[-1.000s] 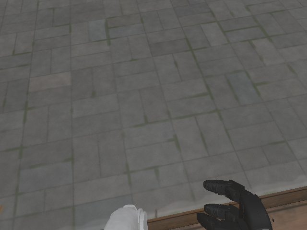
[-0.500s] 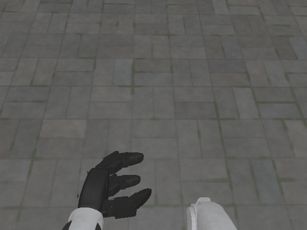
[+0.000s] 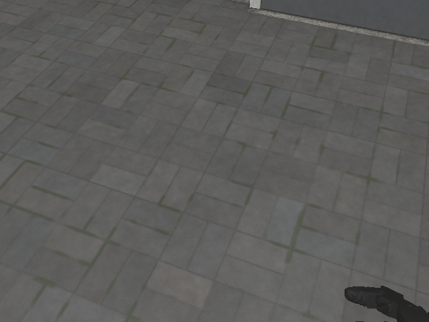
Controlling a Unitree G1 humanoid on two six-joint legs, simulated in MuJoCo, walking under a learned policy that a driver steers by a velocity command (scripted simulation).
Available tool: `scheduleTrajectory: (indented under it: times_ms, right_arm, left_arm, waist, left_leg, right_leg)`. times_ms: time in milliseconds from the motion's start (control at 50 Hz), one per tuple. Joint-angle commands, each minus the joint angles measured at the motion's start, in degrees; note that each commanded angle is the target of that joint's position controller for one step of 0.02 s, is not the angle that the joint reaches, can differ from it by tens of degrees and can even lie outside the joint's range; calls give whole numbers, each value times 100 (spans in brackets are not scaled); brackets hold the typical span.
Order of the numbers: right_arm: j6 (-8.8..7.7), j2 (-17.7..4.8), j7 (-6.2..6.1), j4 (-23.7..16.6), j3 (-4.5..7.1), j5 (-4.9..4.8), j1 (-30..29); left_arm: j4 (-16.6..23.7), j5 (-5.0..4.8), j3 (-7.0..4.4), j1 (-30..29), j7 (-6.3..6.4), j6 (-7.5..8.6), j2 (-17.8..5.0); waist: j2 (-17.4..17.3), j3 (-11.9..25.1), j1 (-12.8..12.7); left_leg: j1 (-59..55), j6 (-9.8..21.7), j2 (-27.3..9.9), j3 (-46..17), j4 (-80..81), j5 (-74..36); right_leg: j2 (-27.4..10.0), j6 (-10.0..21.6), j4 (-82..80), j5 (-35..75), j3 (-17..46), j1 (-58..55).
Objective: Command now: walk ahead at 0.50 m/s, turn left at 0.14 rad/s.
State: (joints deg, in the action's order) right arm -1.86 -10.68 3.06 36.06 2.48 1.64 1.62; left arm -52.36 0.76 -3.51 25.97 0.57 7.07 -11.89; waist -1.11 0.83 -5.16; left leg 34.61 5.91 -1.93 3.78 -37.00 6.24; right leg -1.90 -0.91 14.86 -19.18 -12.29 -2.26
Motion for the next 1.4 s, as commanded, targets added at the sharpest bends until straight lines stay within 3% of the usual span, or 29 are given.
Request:
scheduleTrajectory:
  times_ms: [20, 40, 60, 80, 100, 140, 200, 300, 360, 460, 520, 560, 580, 600, 620, 660, 700, 780, 900, 1000, 1080, 1100, 1120, 1140, 1160, 1180, 1220, 1320, 1400]
  right_arm:
    - [-149, -402, -50, -162, 189, 96, 446]
    - [-224, -516, -81, 143, 260, 157, 1327]
    - [-290, -811, -161, 336, 349, 272, 2243]
    - [-327, -1554, -254, 304, 480, 338, 2395]
    - [-238, -1463, -335, 188, 508, 113, 2487]
    - [-309, -853, -316, 271, 312, 22, 1799]
    - [-477, -450, -312, 392, 149, -40, 1617]
    - [-595, -678, -320, 691, 172, -40, 2038]
    - [-575, -681, -318, 765, 162, -25, 2096]
    - [-499, -901, -402, 1009, 207, -36, 2417]
    - [-395, -1117, -480, 1099, 238, -18, 2398]
    - [-266, -1362, -522, 1070, 296, -20, 2288]
    - [-248, -1326, -524, 923, 276, -23, 2189]
    - [-264, -689, -437, 506, 133, -121, 2393]
    - [-317, -886, -388, 300, 166, -49, 2001]
    - [-438, -816, -334, 134, 85, -75, 1433]
    - [-312, -783, -319, 160, 69, 82, 1557]
    - [15, -701, -260, 174, 8, 155, 1512]
    - [3, -740, -236, -105, -56, 78, 119]
    - [-120, -700, -173, -272, -109, 28, -536]
    - [-304, -918, -257, 92, -4, 82, 651]
    - [-406, -1044, -303, 249, 40, 124, 1285]
    - [-480, -1415, -376, 296, 99, 185, 2082]
    - [-386, -1871, -357, 369, 246, 111, 2205]
    - [-270, -1447, -312, 289, 201, -116, 2090]
    - [-271, -1005, -316, 288, 71, -136, 1682]
    - [-274, -638, -327, 358, -61, -124, 1300]
    - [-323, -753, -334, 609, -75, -51, 1136]
    - [-202, -845, -315, 817, -57, -41, 1310]
  left_arm:
    - [227, -30, -223, 114, 63, -150, -1052]
    - [282, -58, -210, 69, 81, -205, -1014]
    - [511, -63, -163, -46, 70, -230, -832]
    - [963, -199, 14, 248, -19, -206, -175]
    - [983, -92, -100, -163, -15, -184, -611]
    - [1133, -109, -85, -743, -58, -132, -534]
    - [982, 71, -70, -420, -161, -386, -390]
    - [1227, 107, -76, -1228, -252, -530, -368]
    - [1335, 93, -6, -1711, -321, -507, -255]
    - [1689, 104, 37, -2454, -423, -527, -273]
    - [1719, 130, -38, -2160, -377, -551, -412]
    - [1461, 182, -171, -1024, -298, -502, -635]
    - [1215, 258, -317, -95, -220, -470, -997]
    - [1263, 240, -507, -19, -135, -465, -1726]
    - [1397, -5, -510, -51, -122, -529, -1716]
    - [1293, -33, -386, -462, -34, -549, -1269]
    - [1287, -74, -269, -820, -35, -508, -936]
    - [1219, -51, -251, -691, -85, -367, -1062]
    - [1039, -91, -311, -52, -76, -407, -1233]
    - [946, 7, -244, 284, -44, -373, -1136]
    - [867, -33, -222, 36, 37, -354, -1229]
    - [864, -96, -196, -57, 25, -321, -1184]
    - [1065, -135, -107, -26, 17, -272, -895]
    - [972, -359, -72, 1047, 59, -335, -577]
    - [797, -47, -143, 835, 118, -425, -1123]
    - [821, -22, -146, 277, 85, -454, -1036]
    - [898, 33, -90, -216, 4, -546, -872]
    - [720, 59, 14, -43, -69, -788, -552]
    - [670, 68, 140, -552, -20, -860, -447]
  waist:
    - [958, 109, 597]
    - [796, 535, 983]
    - [380, 1200, 1357]
    - [-1307, 1721, 1056]
    - [-833, 1820, 1286]
    - [-57, 683, 885]
    - [-143, 251, 410]
    - [-151, -420, 474]
    - [-254, -484, 605]
    - [-159, -677, 796]
    - [-433, -361, 596]
    - [-391, 316, 70]
    - [-47, 870, -339]
    - [1335, 1402, -45]
    - [1102, 1920, -146]
    - [139, 643, 120]
    - [-11, 191, 604]
    - [171, 123, 701]
    - [386, -206, 167]
    - [508, -205, -130]
    - [540, 40, 427]
    - [433, 376, 765]
    - [-92, 1163, 1013]
    - [-1643, 2131, 632]
    - [-562, 2001, 679]
    - [-264, 1199, 619]
    - [-356, 501, 497]
    - [-546, 542, 125]
    - [-781, 483, 345]
  left_leg:
    - [-1344, 214, 566, 472, 847, 421]
    - [-2512, 329, 606, 363, 1133, 160]
    - [-4010, 498, -229, -575, 912, 660]
    - [-5769, 1301, -2090, -3482, 1210, 505]
    - [-5399, 1436, -2164, -4366, 1864, 252]
    - [-3839, 1015, -1667, -2559, 1961, -342]
    - [-2544, 543, -1229, -1489, 2548, -222]
    - [-2600, 510, -1131, -610, 3069, -702]
    - [-2694, 325, -915, 49, 3029, -1229]
    - [-3547, 168, -1169, 496, 2822, -1970]
    - [-4074, 7, -1235, 819, 1753, -4477]
    - [-3905, -90, -1172, 992, -118, -4903]
    - [-2828, -208, -1005, 1003, -1650, -3533]
    - [-441, -515, -44, 949, -3910, 774]
    - [515, -592, 511, -313, -4896, 2305]
    - [895, -558, -114, -618, -4395, 1279]
    - [266, -666, -366, -633, -3635, 1228]
    - [54, -852, -438, -481, -2812, 1037]
    - [579, -947, -333, -560, -1016, -382]
    - [322, -780, -77, -353, -13, -558]
    - [-1468, -336, 429, -265, 960, -404]
    - [-2428, -181, 203, -384, 1259, -1123]
    - [-3874, 90, -1066, -1482, 877, -2720]
    - [-5316, 1250, -2687, -3521, 705, -5044]
    - [-4750, 1180, -2329, -3636, 960, -4485]
    - [-4034, 988, -1978, -2798, 1186, -4141]
    - [-3186, 622, -1442, -1848, 1580, -4056]
    - [-2111, 582, -1007, -867, 1914, -4105]
    - [-1875, 523, -871, -784, 2020, -2414]
  right_leg:
    - [-1144, 662, 951, 5363, 386, -159]
    - [-998, 579, 1950, 5065, 226, 273]
    - [-846, 600, 3333, 3192, 284, 1476]
    - [76, 356, 5452, -765, 394, 3918]
    - [235, 376, 6378, -983, 1265, 4567]
    - [-156, 425, 6157, -42, 1572, 4505]
    - [-310, 279, 5455, 211, 1605, 3695]
    - [-356, 184, 4579, 1141, 1607, 4472]
    - [-317, 258, 3533, 1798, 1276, 4239]
    - [-217, 599, 2397, 1849, 743, 4055]
    - [305, 931, 2137, 1004, 338, 3389]
    - [744, 1204, 1717, 687, 325, 2054]
    - [397, 1433, 1581, 500, 1027, 564]
    - [-1289, 2240, 1336, 474, 3833, -1156]
    - [-1761, 2611, 379, 932, 5836, -1528]
    - [-1444, 2189, 264, 1671, 4208, -286]
    - [-850, 1793, 105, 2336, 3324, 917]
    - [-464, 1750, -171, 2510, 2844, 1602]
    - [-335, 1435, -256, 2013, 3011, 1040]
    - [-435, 1362, 191, 2923, 3028, 437]
    - [-264, 856, 1433, 5193, 2905, 398]
    - [2, 701, 2267, 4997, 2700, 658]
    - [291, 541, 3637, 2955, 2478, 1490]
    - [1263, 272, 5605, -1678, 1874, 2867]
    - [963, 313, 5951, -1407, 2062, 3129]
    - [828, 250, 5848, -996, 2149, 3188]
    - [522, 160, 5287, -643, 2040, 3156]
    - [488, 20, 4187, -175, 1679, 2168]
    - [288, 38, 2813, 130, 1342, 1665]
